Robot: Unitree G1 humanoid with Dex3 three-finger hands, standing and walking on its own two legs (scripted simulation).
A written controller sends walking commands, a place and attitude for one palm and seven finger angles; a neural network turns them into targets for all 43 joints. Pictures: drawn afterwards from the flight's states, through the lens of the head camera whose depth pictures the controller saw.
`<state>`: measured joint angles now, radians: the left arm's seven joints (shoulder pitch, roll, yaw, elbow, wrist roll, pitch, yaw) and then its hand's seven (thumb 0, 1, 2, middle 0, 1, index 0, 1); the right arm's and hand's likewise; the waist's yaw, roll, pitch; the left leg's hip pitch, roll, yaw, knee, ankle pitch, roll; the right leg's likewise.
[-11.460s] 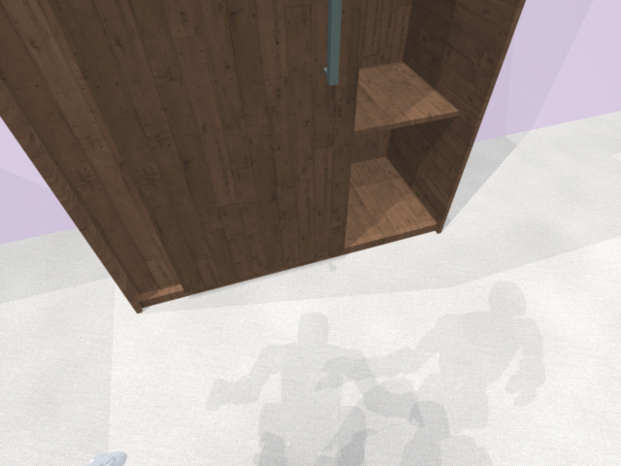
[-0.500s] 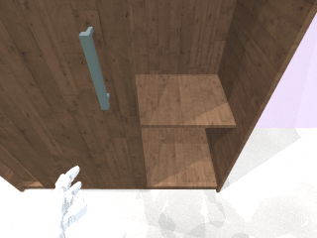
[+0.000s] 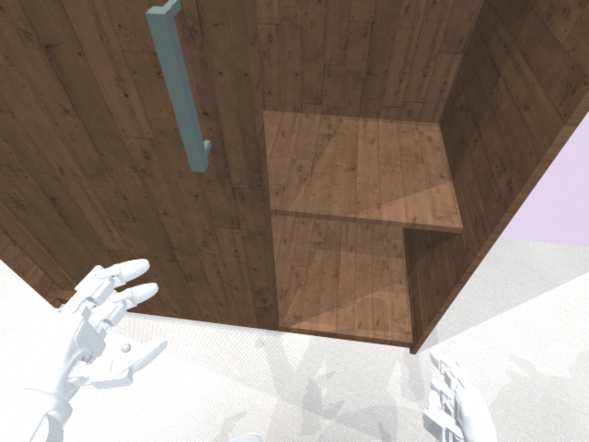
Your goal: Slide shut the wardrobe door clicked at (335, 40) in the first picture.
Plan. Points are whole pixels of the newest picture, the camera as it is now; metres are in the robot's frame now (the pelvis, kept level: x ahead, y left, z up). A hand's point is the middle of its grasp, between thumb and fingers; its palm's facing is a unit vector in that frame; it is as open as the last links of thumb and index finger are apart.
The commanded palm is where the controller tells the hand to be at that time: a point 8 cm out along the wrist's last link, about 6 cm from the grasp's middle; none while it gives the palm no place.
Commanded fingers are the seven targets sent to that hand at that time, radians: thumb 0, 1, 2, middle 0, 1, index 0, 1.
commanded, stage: raise the hand with hooked fingers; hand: left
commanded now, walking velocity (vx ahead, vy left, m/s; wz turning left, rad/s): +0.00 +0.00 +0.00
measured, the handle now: (188, 95) +0.53 +0.21 +0.20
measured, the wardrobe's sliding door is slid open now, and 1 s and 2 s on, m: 0.45 0.45 0.45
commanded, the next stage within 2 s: move the hooked fingers beside the handle in 1.40 s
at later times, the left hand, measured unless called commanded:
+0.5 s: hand (55, 269) +0.25 +0.28 +0.15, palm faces +0.02 -1.00 -0.08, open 13.1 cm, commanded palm +0.22 +0.33 +0.17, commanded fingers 0.00 -0.50 0.30 -0.30 -1.20 -0.30 -1.20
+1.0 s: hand out of the picture +0.29 +0.33 +0.23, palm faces +0.04 -0.99 -0.12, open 14.0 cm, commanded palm +0.25 +0.37 +0.23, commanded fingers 0.00 -0.50 0.30 -0.30 -1.20 -0.30 -1.20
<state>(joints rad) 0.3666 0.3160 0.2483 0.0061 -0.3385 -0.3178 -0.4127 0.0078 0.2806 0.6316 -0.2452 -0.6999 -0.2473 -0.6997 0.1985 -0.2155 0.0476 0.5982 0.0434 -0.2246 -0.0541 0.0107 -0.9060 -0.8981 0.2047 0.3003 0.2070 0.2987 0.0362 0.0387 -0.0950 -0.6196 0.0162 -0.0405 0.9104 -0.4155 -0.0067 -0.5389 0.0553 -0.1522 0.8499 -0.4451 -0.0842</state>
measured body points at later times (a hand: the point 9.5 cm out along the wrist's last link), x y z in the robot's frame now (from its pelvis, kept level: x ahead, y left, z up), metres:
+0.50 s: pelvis +0.01 +0.04 +0.03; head +0.00 +0.04 +0.48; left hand +0.25 +0.34 +0.16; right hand +0.18 -0.21 -0.02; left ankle +0.03 +0.12 -0.69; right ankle +0.00 -0.06 -0.69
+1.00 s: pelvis +0.01 +0.05 +0.05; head -0.01 +0.04 +0.50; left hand +0.28 +0.38 +0.24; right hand +0.19 -0.17 -0.02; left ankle +0.03 +0.12 -0.69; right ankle +0.00 -0.06 -0.69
